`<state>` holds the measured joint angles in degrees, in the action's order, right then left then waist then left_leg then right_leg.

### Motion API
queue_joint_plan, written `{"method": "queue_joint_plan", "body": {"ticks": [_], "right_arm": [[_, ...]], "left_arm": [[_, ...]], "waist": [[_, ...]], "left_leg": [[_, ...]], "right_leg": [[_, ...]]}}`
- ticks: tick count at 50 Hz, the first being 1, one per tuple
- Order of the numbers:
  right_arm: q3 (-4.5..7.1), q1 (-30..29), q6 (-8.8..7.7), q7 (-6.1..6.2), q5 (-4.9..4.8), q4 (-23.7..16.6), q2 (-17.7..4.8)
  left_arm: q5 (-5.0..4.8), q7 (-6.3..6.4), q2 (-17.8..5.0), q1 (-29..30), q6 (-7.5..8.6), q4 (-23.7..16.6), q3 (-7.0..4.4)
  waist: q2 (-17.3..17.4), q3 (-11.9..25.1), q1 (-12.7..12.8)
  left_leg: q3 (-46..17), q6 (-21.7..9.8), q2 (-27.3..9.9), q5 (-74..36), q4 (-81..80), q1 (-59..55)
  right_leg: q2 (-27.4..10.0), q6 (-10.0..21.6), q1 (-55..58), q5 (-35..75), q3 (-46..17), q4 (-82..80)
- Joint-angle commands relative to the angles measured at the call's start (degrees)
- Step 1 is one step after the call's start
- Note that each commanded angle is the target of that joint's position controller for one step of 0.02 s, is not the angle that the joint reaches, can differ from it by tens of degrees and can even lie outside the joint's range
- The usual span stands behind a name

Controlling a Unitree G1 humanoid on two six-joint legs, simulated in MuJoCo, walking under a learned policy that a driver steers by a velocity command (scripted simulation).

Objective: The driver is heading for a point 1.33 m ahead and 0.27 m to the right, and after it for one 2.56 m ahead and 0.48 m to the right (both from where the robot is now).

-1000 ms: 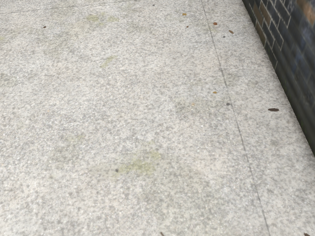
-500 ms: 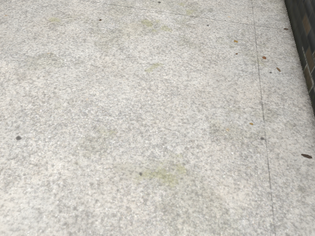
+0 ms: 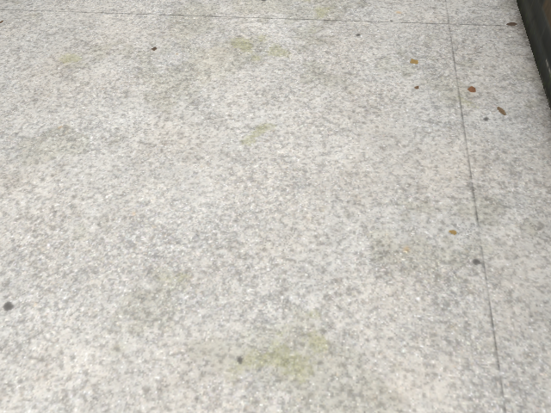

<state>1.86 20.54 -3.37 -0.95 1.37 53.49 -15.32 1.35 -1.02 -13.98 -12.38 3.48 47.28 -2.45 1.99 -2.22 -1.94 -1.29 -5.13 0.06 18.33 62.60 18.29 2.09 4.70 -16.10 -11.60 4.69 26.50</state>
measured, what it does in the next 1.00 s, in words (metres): walks ahead: left foot, then right foot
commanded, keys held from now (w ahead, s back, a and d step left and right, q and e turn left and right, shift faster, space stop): w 0.54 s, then w+e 0.46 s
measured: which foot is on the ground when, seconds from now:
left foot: up 0.00-0.40, down 0.42-0.98, up 1.00-1.00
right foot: down 0.00-0.44, up 0.46-0.94, down 0.96-1.00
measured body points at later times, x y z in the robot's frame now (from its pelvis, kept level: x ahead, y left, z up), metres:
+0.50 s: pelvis +0.28 +0.02 -0.01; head +0.32 +0.03 +0.44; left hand +0.26 +0.27 -0.16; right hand +0.43 -0.23 -0.13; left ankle +0.36 +0.08 -0.74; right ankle +0.11 -0.08 -0.65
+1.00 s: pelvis +0.56 -0.03 -0.02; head +0.60 -0.04 +0.43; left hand +0.78 +0.17 -0.14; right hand +0.47 -0.26 -0.17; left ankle +0.38 +0.08 -0.69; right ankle +0.64 -0.09 -0.74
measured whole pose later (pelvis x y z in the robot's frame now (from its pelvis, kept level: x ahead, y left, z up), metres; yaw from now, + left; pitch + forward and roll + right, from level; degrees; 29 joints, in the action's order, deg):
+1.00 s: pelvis +0.56 -0.03 -0.02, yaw -13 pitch +1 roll +0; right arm 1.6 22.7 -3.9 1.4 0.9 58.6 -11.9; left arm 2.4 -1.7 -12.4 -4.0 2.8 48.2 -2.3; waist 0.5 -3.8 -1.2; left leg 11.9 -1.8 -1.8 25.3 45.5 2.1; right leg 3.9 9.3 -25.4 -8.4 6.9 33.8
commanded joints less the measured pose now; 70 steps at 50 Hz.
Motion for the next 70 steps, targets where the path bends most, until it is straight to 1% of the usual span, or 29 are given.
{"method": "queue_joint_plan", "body": {"ticks": [1,9,15,18,20,21,22,23,24,25,26,27,29,32,37,42,45,47,48,49,50,51,53,55,57,59,63,68,70], "right_arm": [[0.67,2.18,0.48,-0.79,0.84,-2.02,-3.54],[0.01,-14.46,1.29,-1.52,0.71,-6.87,-1.76],[-0.81,-23.82,0.70,-1.26,0.23,-9.78,-1.19],[-0.13,-19.88,0.13,-0.58,0.24,-8.89,-2.68],[1.15,-6.16,-0.61,0.48,0.42,-4.33,-4.81],[2.18,3.35,-1.07,1.16,1.60,-1.92,-7.58],[4.00,8.68,-0.96,1.62,3.00,-1.58,-14.02],[3.80,5.69,-0.17,0.81,0.39,-1.45,-11.71],[3.22,-1.13,-0.03,0.66,-0.80,-2.15,-9.23],[2.30,-5.03,-0.41,0.38,-0.76,-2.73,-5.41],[1.73,-6.40,-0.85,0.39,-0.56,-2.31,-3.46],[1.26,-6.51,-1.24,0.60,-0.70,-1.33,-2.04],[1.21,-4.41,-2.36,0.74,-0.48,-0.07,-2.10],[1.61,-1.60,-3.29,0.78,-0.51,1.44,-3.85],[1.00,1.41,-3.35,1.14,-0.64,2.55,-3.02],[0.83,6.54,-2.88,2.36,-0.30,4.70,-3.57],[1.15,5.38,-2.16,3.19,0.00,4.72,-5.27],[1.64,4.07,-1.24,3.32,0.30,4.10,-6.79],[1.77,3.01,-0.90,3.15,0.02,3.23,-7.24],[1.17,2.83,-1.28,2.54,-0.91,0.40,-4.89],[1.23,2.49,-1.91,1.49,-1.28,-3.11,-2.81],[1.63,-3.26,-2.48,1.22,-0.26,-4.25,-5.48],[1.41,-4.88,-3.37,1.08,-0.77,-4.87,-4.44],[1.25,-3.54,-1.24,0.95,1.15,-4.93,-3.34],[1.19,-3.94,0.54,0.54,1.61,-5.81,-2.53],[1.13,-7.84,1.19,0.30,1.50,-7.70,-2.43],[0.93,-17.45,1.37,0.06,1.07,-11.48,-2.84],[0.04,-24.71,0.58,-0.62,0.59,-14.19,-2.41],[-0.01,-25.63,0.10,-0.74,0.43,-15.04,-2.96]], "left_arm": [[-0.47,0.12,-5.03,-4.68,1.58,-0.21,-0.98],[-1.20,0.31,-4.95,-12.86,2.25,5.33,-0.62],[-0.62,1.26,-5.67,-17.01,2.11,8.58,-0.36],[-0.17,1.87,-6.77,-14.91,1.83,9.17,-0.52],[0.04,1.87,-7.63,-13.46,1.28,9.37,-0.69],[-0.47,1.75,-6.85,-13.27,1.29,8.48,-0.31],[-2.48,1.01,-0.63,-19.65,1.35,6.81,1.03],[-1.31,1.18,-5.07,-18.68,1.16,7.96,-0.29],[-0.70,1.22,-6.36,-12.78,1.15,6.18,-0.87],[-0.62,0.89,-5.56,-9.56,1.55,5.44,-0.64],[-0.48,0.69,-4.48,-8.75,1.25,5.63,-0.64],[0.45,0.40,-3.71,-9.51,0.44,5.83,-0.50],[0.60,-0.37,-1.77,-10.85,-0.92,6.69,-0.18],[0.23,-0.85,-2.12,-5.10,-1.82,4.77,-0.40],[-0.19,-1.23,-1.12,5.22,-1.41,1.29,0.19],[0.19,-1.54,-0.59,13.03,-1.16,-2.01,0.94],[0.50,-1.24,-1.75,9.77,-1.13,-1.72,0.30],[0.70,-0.87,-3.82,0.44,-0.90,0.93,-0.92],[1.30,-0.56,-5.92,-7.95,-0.52,3.43,-2.11],[1.95,0.32,-12.01,-14.87,-0.67,4.28,-4.19],[0.63,0.26,-15.51,-11.53,-1.40,3.09,-5.14],[-0.95,0.35,-14.09,-10.49,-1.91,3.58,-4.96],[-0.91,0.75,-8.29,-4.95,-1.73,3.30,-3.61],[-1.30,1.19,-6.23,-2.41,-0.88,2.91,-2.79],[-1.51,1.05,-7.61,-3.96,0.17,3.22,-2.99],[-1.47,0.98,-9.23,-5.85,0.42,3.34,-3.40],[-1.40,0.89,-9.28,-10.67,0.02,3.56,-3.47],[-0.77,1.53,-8.26,-15.57,0.12,4.70,-2.83],[-0.40,1.97,-8.72,-15.97,0.28,4.95,-2.70]], "waist": [[-6.28,0.99,0.66],[-4.92,-3.19,2.64],[-5.52,-4.06,4.66],[-6.32,-1.76,1.74],[-5.83,5.78,-3.96],[-3.79,11.52,-7.47],[8.25,19.99,-4.90],[5.15,20.50,-4.48],[2.09,9.30,-1.75],[-0.18,3.96,-0.71],[-0.42,0.84,1.11],[0.55,-0.40,2.85],[0.69,0.11,3.75],[0.67,-2.14,3.47],[0.88,-3.64,1.22],[1.01,-4.30,-1.21],[2.82,-1.47,1.36],[3.84,3.97,5.41],[2.38,8.24,9.47],[-4.96,14.41,11.72],[-15.07,17.76,7.59],[-5.51,13.04,8.21],[0.58,2.15,3.84],[-0.25,1.18,0.61],[-1.50,1.76,0.01],[-2.67,0.91,0.75],[-4.75,-0.20,4.43],[-5.65,-0.44,7.74],[-6.12,-0.86,7.60]], "left_leg": [[-0.91,0.65,-4.84,-4.54,1.98,11.45],[3.85,4.17,-5.60,-16.16,-13.23,21.74],[6.20,2.01,-2.49,-19.27,-28.22,17.37],[6.71,-0.95,0.33,-12.83,-31.22,10.55],[7.52,-3.56,3.32,-11.29,-35.56,-5.07],[0.73,-6.03,-3.41,-9.85,-36.06,-20.09],[-26.51,-13.72,-21.67,-4.73,-37.61,-38.12],[-40.35,-15.96,-24.07,-2.46,-45.66,-36.87],[-29.71,-13.58,-21.30,0.39,-47.11,-27.68],[-22.88,-11.87,-18.87,-2.80,-49.79,-19.39],[-17.44,-9.52,-15.94,-6.67,-51.70,-13.66],[-13.26,-7.79,-13.50,-10.09,-53.05,-9.34],[-8.23,-7.05,-12.45,-15.18,-54.61,-7.32],[-2.49,-5.96,-11.63,-17.32,-57.21,-8.25],[5.35,-2.95,-9.64,-25.78,-57.04,-12.04],[9.18,-2.27,-12.34,-37.24,-53.45,-22.17],[11.62,-1.56,-13.86,-58.76,-44.12,-27.16],[12.88,-1.48,-14.28,-66.21,-28.89,-26.69],[13.80,-0.49,-13.42,-57.95,-16.09,-20.15],[14.84,1.56,-9.78,-35.28,3.90,-3.74],[7.85,4.01,3.93,12.48,21.75,17.61],[-1.40,3.15,-0.57,7.71,21.74,23.95],[-0.98,3.33,-4.96,0.48,11.56,21.40],[-1.01,5.19,-6.36,-0.31,5.23,14.98],[0.27,6.72,-6.12,-1.07,1.56,13.96],[1.27,7.94,-6.19,-5.08,-3.42,15.73],[1.53,8.69,-5.32,-13.84,-14.26,19.84],[2.68,6.64,-3.38,-18.70,-24.87,19.76],[2.61,5.01,-2.55,-17.44,-28.34,17.57]], "right_leg": [[-14.32,5.38,9.18,5.22,-17.26,-17.58],[-11.03,5.77,12.77,21.14,-8.25,-20.18],[-12.91,5.31,19.73,30.96,-6.85,-18.32],[-14.31,4.51,24.09,47.06,-6.04,-11.25],[-12.66,3.06,23.17,53.93,-4.36,5.22],[-10.91,2.40,13.02,40.22,-3.30,19.14],[-1.80,-0.28,-7.79,5.53,-0.14,42.48],[2.33,0.33,-16.40,-17.96,-6.73,50.70],[-1.96,0.90,-20.40,-12.70,-8.43,50.47],[-4.13,0.97,-19.35,-8.43,-8.19,46.95],[-5.88,0.79,-16.75,-6.50,-7.90,43.30],[-6.94,0.06,-13.62,-5.43,-7.69,40.49],[-6.74,-0.87,-11.48,-4.00,-7.19,39.17],[-7.57,-1.77,-17.53,2.01,-7.25,35.22],[-6.54,-2.32,-20.47,12.67,-4.25,20.84],[-4.75,-0.09,-20.49,11.83,1.13,10.27],[-0.80,3.15,-14.79,3.57,3.93,8.20],[2.88,6.16,-4.54,-1.25,4.72,6.11],[2.65,8.48,7.42,0.29,1.89,1.53],[-10.23,13.83,23.24,-4.64,-15.99,-0.07],[-23.17,22.37,33.93,2.31,-47.20,-7.98],[-21.01,20.76,31.27,3.31,-41.18,-9.24],[-16.82,15.51,16.49,11.06,-29.07,-12.13],[-11.85,12.89,8.90,17.61,-22.34,-13.43],[-9.88,12.80,6.85,22.13,-20.08,-13.80],[-8.45,12.01,5.73,21.45,-19.23,-14.81],[-7.13,9.29,9.19,20.70,-20.39,-14.41],[-8.42,7.76,16.99,26.00,-20.26,-12.58],[-10.09,7.22,19.31,28.84,-21.06,-11.42]]}}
